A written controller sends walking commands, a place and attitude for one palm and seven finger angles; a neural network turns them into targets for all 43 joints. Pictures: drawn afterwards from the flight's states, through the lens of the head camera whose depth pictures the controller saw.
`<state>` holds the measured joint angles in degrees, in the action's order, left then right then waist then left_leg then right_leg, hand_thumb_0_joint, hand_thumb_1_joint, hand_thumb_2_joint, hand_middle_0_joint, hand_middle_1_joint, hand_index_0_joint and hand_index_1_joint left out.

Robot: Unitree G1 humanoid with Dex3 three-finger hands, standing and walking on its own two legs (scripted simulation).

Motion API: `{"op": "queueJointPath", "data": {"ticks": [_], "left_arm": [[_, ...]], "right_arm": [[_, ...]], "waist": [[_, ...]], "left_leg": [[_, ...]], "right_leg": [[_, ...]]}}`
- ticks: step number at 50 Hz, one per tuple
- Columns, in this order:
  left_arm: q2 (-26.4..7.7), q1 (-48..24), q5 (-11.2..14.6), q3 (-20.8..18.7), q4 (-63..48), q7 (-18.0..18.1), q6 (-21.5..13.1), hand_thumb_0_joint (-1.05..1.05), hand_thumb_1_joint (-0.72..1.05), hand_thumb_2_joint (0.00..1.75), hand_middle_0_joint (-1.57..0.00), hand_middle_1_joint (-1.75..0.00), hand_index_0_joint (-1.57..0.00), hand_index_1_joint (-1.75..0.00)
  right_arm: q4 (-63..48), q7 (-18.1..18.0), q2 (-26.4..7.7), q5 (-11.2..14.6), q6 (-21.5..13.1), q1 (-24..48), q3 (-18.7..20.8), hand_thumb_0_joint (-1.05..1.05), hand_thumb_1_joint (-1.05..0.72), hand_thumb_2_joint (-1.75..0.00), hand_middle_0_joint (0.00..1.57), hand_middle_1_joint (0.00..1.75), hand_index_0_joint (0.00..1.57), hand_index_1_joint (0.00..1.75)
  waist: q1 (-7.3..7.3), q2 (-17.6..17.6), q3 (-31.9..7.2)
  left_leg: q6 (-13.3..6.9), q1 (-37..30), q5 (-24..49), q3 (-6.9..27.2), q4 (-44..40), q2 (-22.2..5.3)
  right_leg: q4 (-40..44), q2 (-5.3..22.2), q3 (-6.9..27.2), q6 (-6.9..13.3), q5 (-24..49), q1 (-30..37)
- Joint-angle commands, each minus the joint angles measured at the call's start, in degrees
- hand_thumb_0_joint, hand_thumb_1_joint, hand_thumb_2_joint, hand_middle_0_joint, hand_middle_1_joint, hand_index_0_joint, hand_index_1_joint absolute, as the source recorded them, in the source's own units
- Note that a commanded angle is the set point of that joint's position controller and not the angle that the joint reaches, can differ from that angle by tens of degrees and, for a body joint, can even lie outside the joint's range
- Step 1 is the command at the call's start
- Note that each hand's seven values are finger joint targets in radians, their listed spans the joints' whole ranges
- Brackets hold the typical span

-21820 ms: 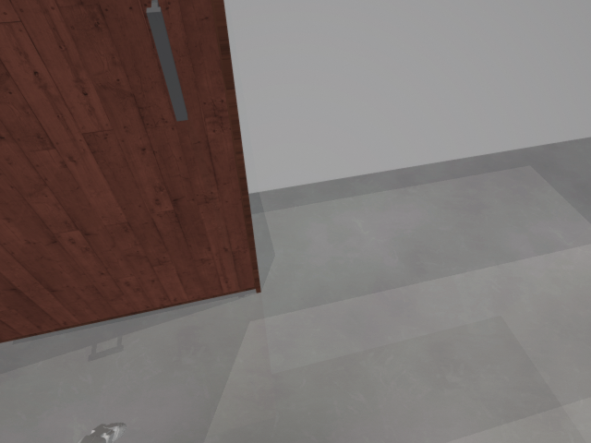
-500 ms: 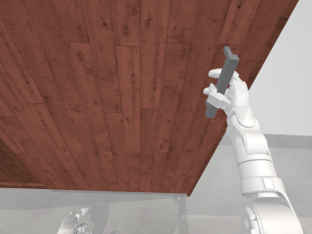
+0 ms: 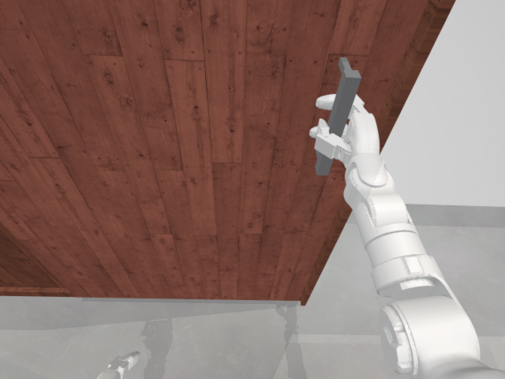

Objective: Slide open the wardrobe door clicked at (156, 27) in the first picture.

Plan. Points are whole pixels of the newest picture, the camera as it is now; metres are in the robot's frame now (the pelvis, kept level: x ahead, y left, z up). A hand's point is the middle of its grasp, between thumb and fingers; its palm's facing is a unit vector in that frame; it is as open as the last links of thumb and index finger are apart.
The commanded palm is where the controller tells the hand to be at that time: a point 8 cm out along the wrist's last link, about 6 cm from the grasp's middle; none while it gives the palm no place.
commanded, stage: step sideways, sliding the door along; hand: right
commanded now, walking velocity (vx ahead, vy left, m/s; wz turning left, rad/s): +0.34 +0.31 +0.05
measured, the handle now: (332, 121) +0.49 -0.10 +0.17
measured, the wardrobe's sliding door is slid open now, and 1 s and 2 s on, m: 0.01 0.05 0.35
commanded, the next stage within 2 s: none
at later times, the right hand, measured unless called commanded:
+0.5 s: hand (318, 138) +0.45 -0.08 +0.16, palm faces +0.10 +0.99 -0.06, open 5.8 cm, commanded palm +0.42 -0.07 +0.18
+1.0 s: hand (294, 135) +0.46 -0.04 +0.16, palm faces +0.38 +0.91 -0.14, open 5.9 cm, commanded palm +0.42 -0.01 +0.17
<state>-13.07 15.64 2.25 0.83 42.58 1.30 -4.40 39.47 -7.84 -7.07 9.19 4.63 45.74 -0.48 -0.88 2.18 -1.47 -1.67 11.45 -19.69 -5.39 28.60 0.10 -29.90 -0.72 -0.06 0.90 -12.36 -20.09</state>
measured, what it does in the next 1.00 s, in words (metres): steps to the left: left foot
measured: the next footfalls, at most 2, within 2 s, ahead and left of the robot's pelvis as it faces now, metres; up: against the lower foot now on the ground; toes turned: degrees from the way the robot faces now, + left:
left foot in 0.90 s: +0.14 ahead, +0.34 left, +0.00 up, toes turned +6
right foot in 1.08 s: +0.10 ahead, +0.06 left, +0.00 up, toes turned -12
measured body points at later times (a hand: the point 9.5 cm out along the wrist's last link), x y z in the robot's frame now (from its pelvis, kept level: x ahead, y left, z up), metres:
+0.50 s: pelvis +0.01 +0.05 -0.01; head +0.08 +0.05 +0.43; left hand +0.14 +0.31 -0.13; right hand +0.44 -0.13 +0.17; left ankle -0.02 +0.12 -0.72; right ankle +0.03 -0.06 -0.74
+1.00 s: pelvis +0.06 +0.19 -0.01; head +0.18 +0.20 +0.42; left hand +0.31 +0.37 -0.14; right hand +0.43 -0.09 +0.17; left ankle +0.10 +0.33 -0.73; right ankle +0.03 +0.01 -0.70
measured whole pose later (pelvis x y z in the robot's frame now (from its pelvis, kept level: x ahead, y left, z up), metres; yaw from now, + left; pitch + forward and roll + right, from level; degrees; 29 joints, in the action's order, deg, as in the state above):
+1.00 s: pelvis +0.06 +0.19 -0.01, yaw -3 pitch -1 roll +2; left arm -13.1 0.0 3.3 -0.9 35.8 2.5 -5.4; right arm 5.9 -8.7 -15.3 6.0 -3.4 30.4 10.7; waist -5.8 6.6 16.7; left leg 2.0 18.1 -16.4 -7.4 36.7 -4.8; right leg -55.1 8.6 2.8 -3.0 -33.5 -21.9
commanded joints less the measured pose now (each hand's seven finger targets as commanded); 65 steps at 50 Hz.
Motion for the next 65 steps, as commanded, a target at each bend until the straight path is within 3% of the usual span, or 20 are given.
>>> {"op": "queueJointPath", "data": {"ticks": [1, 5, 8, 12, 15, 16, 22, 23, 24, 25, 26, 34, 41, 44, 46, 48, 50, 52, 54, 65], "left_arm": [[-7.9, -3.3, -0.2, -2.5, -6.5, 3.1, -0.3, 0.0, 0.9, 0.9, -0.2, -0.3, -0.2, -0.3], [-8.0, -6.2, -0.3, -2.8, -9.0, 5.3, -0.2, 0.0, 0.9, 0.9, -0.2, -0.3, -0.2, -0.3], [-7.4, -7.1, -0.4, -2.4, -9.2, 5.6, 0.9, 0.0, 0.9, 0.9, -0.2, -0.3, -0.2, -0.3], [-7.2, -8.8, 0.5, -2.2, -10.3, 5.8, 1.4, 0.0, 0.9, 0.9, -0.2, -0.3, -0.2, -0.3], [-5.9, -10.7, 0.8, -2.7, -9.9, 5.6, 0.5, 0.0, 0.9, 0.9, -0.2, -0.3, -0.2, -0.3], [-5.9, -10.9, 0.6, -2.9, -9.3, 5.4, -0.2, 0.0, 0.9, 0.9, -0.2, -0.3, -0.2, -0.3], [-4.4, -8.8, -1.0, -3.1, -10.0, 5.2, -0.5, 0.0, 0.9, 0.9, -0.2, -0.3, -0.2, -0.3], [-5.5, -7.5, -0.9, -4.1, -9.8, 5.1, -0.5, 0.0, 0.9, 0.9, -0.2, -0.3, -0.2, -0.3], [-8.9, -8.2, -0.6, -5.3, -11.1, 4.2, -0.5, 0.0, 0.9, 0.9, -0.2, -0.3, -0.2, -0.3], [-6.5, -10.0, -0.4, -4.9, -11.1, 1.9, -0.5, 0.0, 0.9, 0.9, -0.2, -0.3, -0.2, -0.3], [-6.4, -10.3, 0.0, -5.5, -10.6, 1.3, -0.9, 0.0, 0.9, 0.9, -0.2, -0.3, -0.2, -0.3], [-7.1, -12.0, 0.7, -6.2, -11.7, 1.0, -1.4, 0.0, 0.9, 0.9, -0.2, -0.3, -0.2, -0.3], [-5.8, -12.0, 0.9, -4.9, -14.2, 0.7, -3.1, 0.0, 0.9, 0.9, -0.2, -0.3, -0.2, -0.3], [-4.9, -12.7, 1.7, -4.1, -14.7, 0.6, -3.8, 0.0, 0.9, 0.9, -0.2, -0.3, -0.2, -0.3], [-1.6, -14.3, 1.6, -3.1, -15.1, 1.1, -3.6, 0.0, 0.9, 0.9, -0.2, -0.3, -0.2, -0.3], [-2.4, -14.1, 1.2, -4.2, -15.1, 2.5, -3.6, 0.0, 0.9, 0.9, -0.2, -0.3, -0.2, -0.3], [-1.7, -15.0, 1.6, -2.2, -13.7, 2.8, -4.0, 0.0, 0.9, 0.9, -0.2, -0.3, -0.2, -0.3], [-3.6, -13.4, 1.0, -4.1, -14.2, 3.0, -2.5, 0.0, 0.9, 0.9, -0.2, -0.3, -0.2, -0.3], [-8.5, -13.5, 0.8, -7.1, -16.9, 0.0, -1.5, 0.0, 0.9, 0.9, -0.2, -0.3, -0.2, -0.3], [-5.6, -12.6, -0.1, -5.7, -18.9, -1.5, -6.0, 0.0, 0.9, 0.9, -0.2, -0.3, -0.2, -0.3]], "right_arm": [[-12.6, 2.8, -10.7, -4.0, -10.3, 30.1, 2.9, 0.0, -0.9, -0.9, 0.45, 1.4, 0.45, 1.4], [-16.2, 3.8, -9.3, -2.1, -13.1, 29.5, 1.3, 0.0, -0.9, -0.9, 0.45, 1.4, 0.45, 1.4], [-18.1, 3.3, -11.9, -1.8, -12.7, 28.8, 3.0, 0.0, -0.9, -0.9, 0.45, 1.4, 0.45, 1.4], [-20.7, 4.0, -9.5, -2.1, -12.9, 28.0, 0.6, 0.0, -0.9, -0.9, 0.45, 1.4, 0.45, 1.4], [-18.7, 3.4, -12.1, -3.9, -11.8, 26.1, 2.8, 0.0, -0.9, -0.9, 0.45, 1.4, 0.45, 1.4], [-19.8, 3.6, -9.7, -4.0, -12.5, 27.4, 1.1, 0.0, -0.9, -0.9, 0.45, 1.4, 0.45, 1.4], [-34.9, 4.1, -3.2, -4.7, -17.3, 26.7, -4.4, 0.0, -0.9, -0.9, 0.45, 1.4, 0.45, 1.4], [-37.6, 4.0, -3.0, -4.4, -18.1, 26.9, -5.1, 0.0, -0.9, -0.9, 0.45, 1.4, 0.45, 1.4], [-40.2, 4.5, -0.3, -3.0, -18.3, 26.1, -7.5, 0.0, -0.9, -0.9, 0.45, 1.4, 0.45, 1.4], [-41.4, 5.1, 2.2, -2.2, -18.6, 28.7, -8.3, 0.0, -0.9, -0.9, 0.45, 1.4, 0.45, 1.4], [-43.7, 5.1, -0.6, -3.0, -18.4, 31.1, -6.7, 0.0, -0.9, -0.9, 0.45, 1.4, 0.45, 1.4], [-44.2, 6.9, 1.6, -5.2, -14.7, 28.8, -9.8, 0.0, -0.9, -0.9, 0.45, 1.4, 0.45, 1.4], [-47.3, 6.3, -1.2, -3.7, -15.5, 22.1, -8.1, 0.0, -0.9, -0.9, 0.45, 1.4, 0.45, 1.4], [-49.8, 5.6, -5.1, -4.6, -15.7, 17.1, -5.5, 0.0, -0.9, -0.9, 0.45, 1.4, 0.45, 1.4], [-52.7, 4.7, -11.0, -5.9, -15.7, 13.1, -2.7, 0.0, -0.9, -0.9, 0.45, 1.4, 0.45, 1.4], [-58.4, 3.8, -11.4, -5.2, -15.7, 5.2, 0.1, 0.0, -0.9, -0.9, 0.45, 1.4, 0.45, 1.4], [-64.0, 2.4, -7.6, -4.7, -16.2, 5.5, -1.9, 0.0, -0.9, -0.9, 0.45, 1.4, 0.45, 1.4], [-67.2, 2.4, -6.6, -4.4, -17.9, 5.0, -2.9, 0.0, -0.9, -0.9, 0.45, 1.4, 0.45, 1.4], [-66.2, 4.1, -2.3, -4.8, -18.3, 3.6, -6.2, 0.0, -0.9, -0.9, 0.45, 1.4, 0.45, 1.4], [-68.0, 4.7, -1.2, -5.8, -16.3, -3.0, -7.6, 0.0, -0.9, -0.9, 0.45, 1.4, 0.45, 1.4]], "waist": [[3.24, -3.3, -16.1], [3.87, 7.7, -15.7], [3.13, 1.9, -13.1], [2.18, 1.2, -12.2], [0.32, -19.5, -5.6], [-0.06, -14.4, -3.8], [1.69, -7.1, -15.5], [3.79, -4.2, -19.4], [3.9, 10.9, -22.0], [3.1, 8.3, -25.3], [4.02, 0.5, -20.8], [3.49, 12.5, -14.3], [3.06, 18.5, -15.6], [2.13, 10.0, -15.6], [1.8, -10.8, -15.5], [-0.6, -27.6, -19.1], [1.88, -16.3, -18.1], [3.7, -13.4, -21.2], [1.74, 7.9, -25.1], [2.4, 19.8, -12.1]], "left_leg": [[2.8, 7.9, 10.8, 4.9, -3.0, -1.5], [1.4, 14.2, -4.1, 4.4, 14.9, 1.5], [0.5, 15.5, -10.2, 7.2, 19.1, 0.0], [-0.3, -1.3, 0.1, 5.9, -0.6, -0.7], [-9.8, -6.6, 12.1, 30.8, -13.3, -16.5], [-12.1, -8.7, 23.4, 32.2, -11.1, -18.5], [-4.6, -11.2, 49.2, 9.1, 8.5, -9.6], [-0.2, 2.4, 41.4, 5.8, 18.7, -7.8], [3.4, 22.8, 6.7, 5.5, 34.7, -1.2], [1.4, 24.9, -10.8, 13.0, 46.6, -0.7], [0.4, 31.6, -10.6, 12.9, 48.9, -1.8], [4.0, 21.8, 3.6, 2.1, 34.8, -5.0], [4.1, 8.1, 3.5, -3.0, 11.4, -0.6], [3.9, -3.3, 24.8, -2.2, -5.0, -0.6], [-2.9, -17.9, 69.5, 12.1, -0.2, -17.0], [-7.6, -23.7, 80.9, 16.0, 5.2, -20.1], [-7.0, -24.5, 77.7, 11.3, 9.6, -17.7], [-1.9, -7.5, 56.3, 4.4, 17.3, -11.9], [2.5, 19.7, -14.9, 6.3, 34.2, -3.6], [3.7, 12.1, -0.2, -0.1, 18.0, -0.6]], "right_leg": [[0.9, 6.1, 2.8, 3.2, 5.4, 17.2], [8.9, 18.3, 20.0, 9.4, -13.5, 19.4], [8.4, 23.0, 23.3, 12.3, -9.4, 18.4], [-4.3, 15.7, 6.4, 6.8, -0.5, 7.4], [-31.7, 1.8, -1.2, -0.1, -17.0, -12.2], [-37.1, 2.1, 1.0, -0.4, -18.5, -14.9], [-0.1, 3.7, -6.7, -0.2, 1.4, 8.7], [6.4, 9.5, -1.2, 2.5, 15.0, 26.8], [3.2, 27.3, 20.3, 10.6, 42.7, 42.1], [0.1, 34.2, 24.6, 14.4, 50.3, 44.7], [-0.2, 33.9, 22.9, 14.4, 50.3, 44.8], [6.0, 22.0, 1.5, 7.6, 21.9, 24.8], [-1.7, 20.6, -3.5, 3.5, 38.6, 27.6], [-12.7, 15.0, -4.4, 1.0, 30.0, 23.2], [-27.9, 5.5, -5.0, -1.6, -14.0, -0.8], [-36.7, 3.7, 0.1, -2.6, -29.3, -8.5], [-15.6, 5.5, -0.4, -2.0, -20.8, -6.7], [3.3, 11.3, -2.0, -1.2, 15.5, 18.3], [0.4, 34.4, 15.4, 10.1, 71.0, 42.5], [2.6, 24.2, -6.0, 2.8, 50.6, 31.3]]}}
